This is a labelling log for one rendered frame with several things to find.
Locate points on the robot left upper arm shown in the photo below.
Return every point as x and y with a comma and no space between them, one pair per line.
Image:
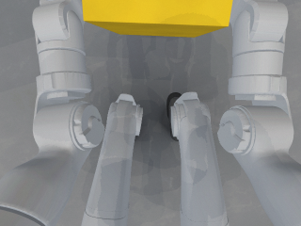
36,192

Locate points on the robot right foot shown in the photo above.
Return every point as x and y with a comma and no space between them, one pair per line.
171,99

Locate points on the carton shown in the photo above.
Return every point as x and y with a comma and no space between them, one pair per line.
164,18

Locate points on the right robot forearm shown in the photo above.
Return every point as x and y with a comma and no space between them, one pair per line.
258,44

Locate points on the left robot thigh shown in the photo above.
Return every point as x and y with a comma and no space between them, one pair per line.
108,200

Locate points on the left robot forearm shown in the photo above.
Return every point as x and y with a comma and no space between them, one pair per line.
59,33

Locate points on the robot right upper arm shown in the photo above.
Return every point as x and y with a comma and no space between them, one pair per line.
259,137

